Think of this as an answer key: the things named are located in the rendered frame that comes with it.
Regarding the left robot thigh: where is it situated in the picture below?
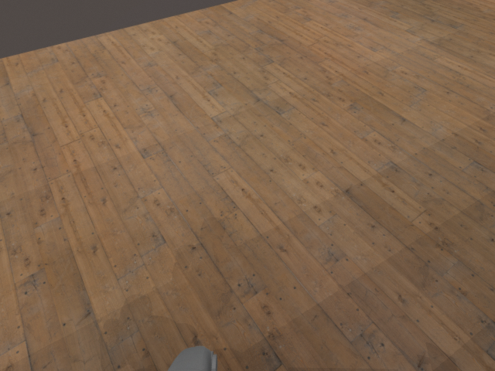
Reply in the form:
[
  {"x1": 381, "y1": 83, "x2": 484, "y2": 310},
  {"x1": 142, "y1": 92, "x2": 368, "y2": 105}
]
[{"x1": 168, "y1": 347, "x2": 217, "y2": 371}]

